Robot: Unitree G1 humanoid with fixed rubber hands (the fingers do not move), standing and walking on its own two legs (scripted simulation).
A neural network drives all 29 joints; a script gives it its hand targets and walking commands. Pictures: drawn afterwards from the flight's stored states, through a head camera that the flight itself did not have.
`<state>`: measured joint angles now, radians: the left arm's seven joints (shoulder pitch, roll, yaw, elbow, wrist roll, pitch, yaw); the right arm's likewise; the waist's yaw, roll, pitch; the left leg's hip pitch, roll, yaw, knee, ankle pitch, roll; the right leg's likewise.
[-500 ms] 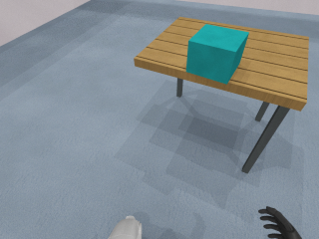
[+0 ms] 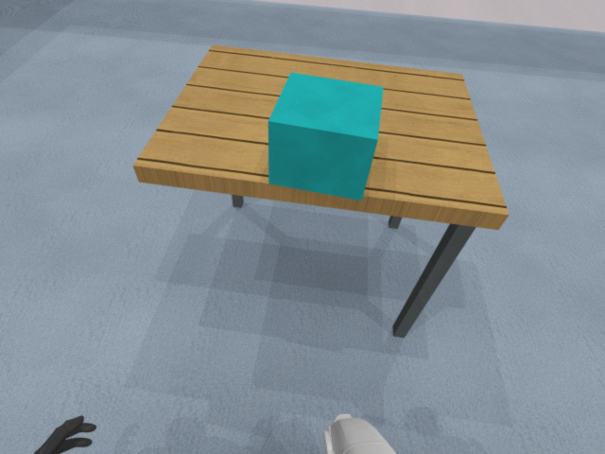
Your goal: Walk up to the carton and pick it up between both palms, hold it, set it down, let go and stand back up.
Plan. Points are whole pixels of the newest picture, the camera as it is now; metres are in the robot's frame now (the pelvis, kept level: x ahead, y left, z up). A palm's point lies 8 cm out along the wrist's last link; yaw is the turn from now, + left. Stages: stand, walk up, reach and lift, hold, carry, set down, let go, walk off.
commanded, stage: walk up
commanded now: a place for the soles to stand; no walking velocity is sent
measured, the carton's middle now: (325, 135) +0.71 -0.11 +0.00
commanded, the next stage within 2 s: none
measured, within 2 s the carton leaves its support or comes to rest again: neither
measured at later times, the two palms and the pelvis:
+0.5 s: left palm (46, 365) +0.27 +0.32 -0.04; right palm (497, 362) +0.24 -0.32 -0.08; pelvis +0.16 +0.00 +0.00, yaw -10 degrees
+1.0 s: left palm (77, 336) +0.33 +0.32 -0.09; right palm (487, 363) +0.24 -0.30 -0.07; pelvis +0.19 +0.03 +0.00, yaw -14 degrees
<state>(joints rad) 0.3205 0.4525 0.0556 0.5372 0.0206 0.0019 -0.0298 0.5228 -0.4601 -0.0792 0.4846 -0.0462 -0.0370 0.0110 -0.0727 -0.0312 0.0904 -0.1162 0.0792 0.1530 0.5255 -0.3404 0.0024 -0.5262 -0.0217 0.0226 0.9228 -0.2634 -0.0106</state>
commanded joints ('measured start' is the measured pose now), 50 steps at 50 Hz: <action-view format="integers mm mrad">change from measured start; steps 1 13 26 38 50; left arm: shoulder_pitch -51 158 50 120 -74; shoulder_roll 78 224 245 167 168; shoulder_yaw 26 76 55 30 2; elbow -92 -62 -86 36 141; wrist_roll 8 -26 -23 -37 -29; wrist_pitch -2 -35 -16 15 -40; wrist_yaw -5 75 49 40 25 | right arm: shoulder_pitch -12 -54 -192 -358 -394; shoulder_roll -163 -162 -108 -195 -168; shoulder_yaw -52 -56 0 7 1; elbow -81 -67 -39 15 155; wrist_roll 17 21 38 50 83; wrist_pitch -9 33 49 30 31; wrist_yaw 3 17 -11 -15 4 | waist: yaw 1 115 90 91 36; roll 236 -11 -154 275 26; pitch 16 17 -101 -13 -50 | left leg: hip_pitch -55 -555 -187 -254 -48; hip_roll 176 14 -81 138 69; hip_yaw -101 -199 -131 -371 -276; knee -144 696 196 -194 -101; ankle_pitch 235 -171 160 -119 -18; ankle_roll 159 30 2 131 30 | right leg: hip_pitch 53 453 226 194 165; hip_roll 2 -244 -118 6 -80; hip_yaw -55 548 195 41 135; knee -198 -552 -329 -55 -580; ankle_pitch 93 71 553 -242 -139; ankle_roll -16 -181 -126 4 -11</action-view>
